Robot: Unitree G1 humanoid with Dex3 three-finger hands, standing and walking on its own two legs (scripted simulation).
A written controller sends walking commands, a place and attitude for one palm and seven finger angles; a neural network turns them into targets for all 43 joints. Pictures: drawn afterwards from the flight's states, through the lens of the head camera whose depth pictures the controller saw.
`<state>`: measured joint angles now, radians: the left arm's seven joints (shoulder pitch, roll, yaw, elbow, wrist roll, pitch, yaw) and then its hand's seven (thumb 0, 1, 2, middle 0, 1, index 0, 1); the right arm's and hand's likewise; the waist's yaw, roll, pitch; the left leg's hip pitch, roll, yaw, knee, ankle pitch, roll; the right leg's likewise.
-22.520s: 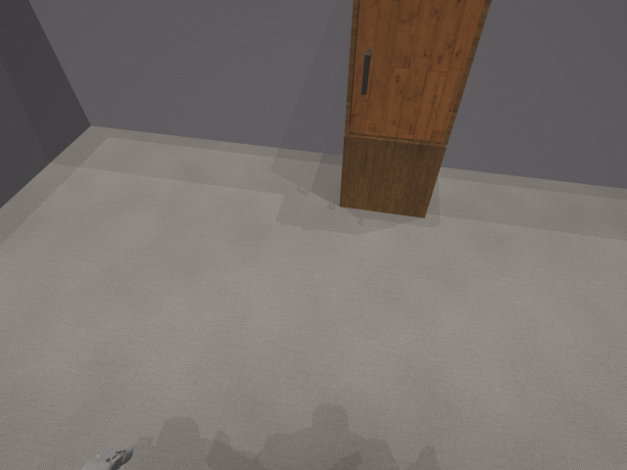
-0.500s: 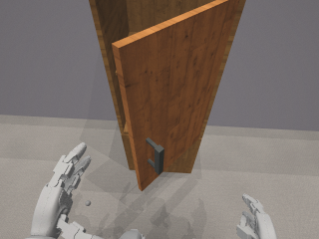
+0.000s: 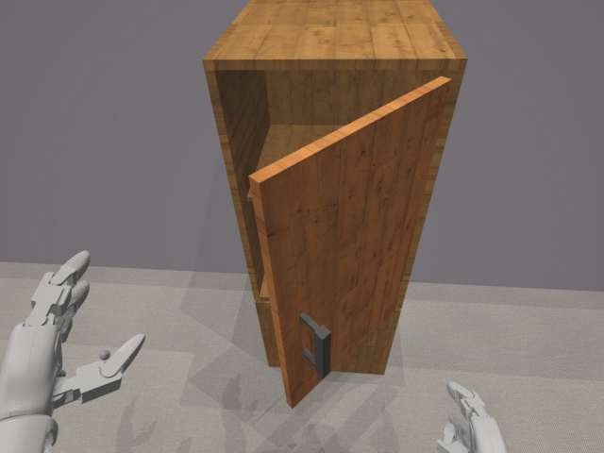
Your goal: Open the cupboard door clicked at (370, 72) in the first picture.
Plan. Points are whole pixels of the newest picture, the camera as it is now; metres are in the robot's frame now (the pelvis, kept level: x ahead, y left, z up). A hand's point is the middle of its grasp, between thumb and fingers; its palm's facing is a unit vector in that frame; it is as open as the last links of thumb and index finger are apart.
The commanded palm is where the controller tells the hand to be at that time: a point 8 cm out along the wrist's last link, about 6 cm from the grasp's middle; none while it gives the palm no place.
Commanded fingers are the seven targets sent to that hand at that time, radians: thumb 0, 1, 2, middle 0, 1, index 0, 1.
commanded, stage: draw the hand back to the body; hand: left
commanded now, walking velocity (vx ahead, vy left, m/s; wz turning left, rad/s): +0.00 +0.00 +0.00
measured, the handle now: (314, 345) +0.32 +0.02 -0.08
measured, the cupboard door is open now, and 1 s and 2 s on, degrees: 48 48 48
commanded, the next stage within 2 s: step back with the hand held close in 0.54 s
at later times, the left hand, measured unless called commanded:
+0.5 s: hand (80, 327) +0.19 +0.24 +0.17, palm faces +0.42 -0.81 -0.40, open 7.5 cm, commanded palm +0.14 +0.28 +0.19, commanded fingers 0.00 0.90 0.90 -0.20 -0.30 -0.20 -0.30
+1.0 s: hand (85, 328) +0.19 +0.24 +0.17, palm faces +0.30 -0.81 -0.51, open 7.4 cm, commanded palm +0.13 +0.29 +0.19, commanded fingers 0.00 0.90 0.90 -0.20 -0.30 -0.20 -0.30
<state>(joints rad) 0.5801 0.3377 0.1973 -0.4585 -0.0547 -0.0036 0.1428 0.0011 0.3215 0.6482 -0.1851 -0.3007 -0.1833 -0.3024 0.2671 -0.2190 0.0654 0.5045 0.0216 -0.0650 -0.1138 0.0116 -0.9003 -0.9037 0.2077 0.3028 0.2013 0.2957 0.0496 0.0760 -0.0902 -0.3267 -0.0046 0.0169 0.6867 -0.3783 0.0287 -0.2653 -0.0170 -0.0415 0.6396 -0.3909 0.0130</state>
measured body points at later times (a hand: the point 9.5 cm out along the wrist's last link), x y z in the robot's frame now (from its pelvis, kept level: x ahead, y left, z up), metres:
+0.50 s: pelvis +0.00 -0.01 +0.02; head -0.01 -0.03 +0.47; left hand +0.16 +0.28 +0.19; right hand +0.19 -0.24 -0.06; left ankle -0.01 +0.10 -0.72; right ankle -0.03 -0.13 -0.72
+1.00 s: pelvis -0.02 -0.01 +0.02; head +0.00 -0.02 +0.47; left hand +0.17 +0.28 +0.19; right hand +0.15 -0.26 -0.06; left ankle -0.01 +0.10 -0.72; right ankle -0.03 -0.13 -0.72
